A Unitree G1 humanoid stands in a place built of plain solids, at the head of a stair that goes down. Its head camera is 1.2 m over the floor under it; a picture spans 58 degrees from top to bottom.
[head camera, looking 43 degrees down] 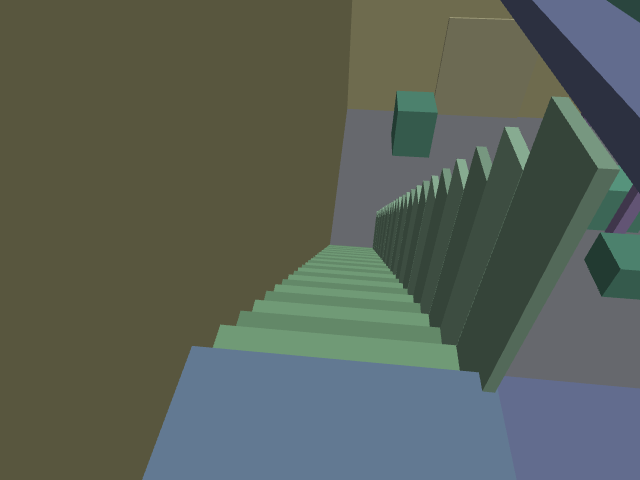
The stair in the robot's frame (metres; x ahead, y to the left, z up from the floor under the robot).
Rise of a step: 0.19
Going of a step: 0.22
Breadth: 0.90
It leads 6 degrees to the right of straight ahead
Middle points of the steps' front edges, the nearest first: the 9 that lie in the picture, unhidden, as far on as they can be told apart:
0.74 -0.04 0.00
0.96 -0.06 -0.19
1.19 -0.08 -0.39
1.41 -0.11 -0.58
1.63 -0.13 -0.77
1.85 -0.15 -0.97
2.07 -0.18 -1.16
2.29 -0.20 -1.36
2.52 -0.22 -1.55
